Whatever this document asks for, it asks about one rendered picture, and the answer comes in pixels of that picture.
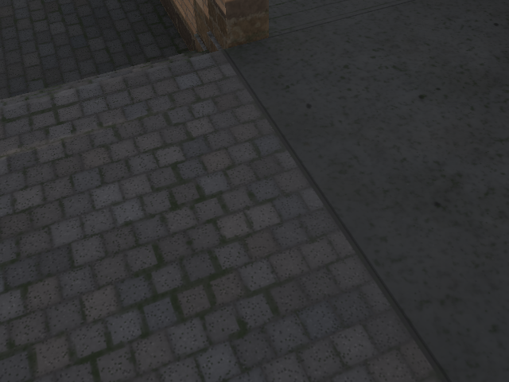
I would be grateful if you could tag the stairs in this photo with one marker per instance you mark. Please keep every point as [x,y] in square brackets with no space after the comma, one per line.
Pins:
[105,76]

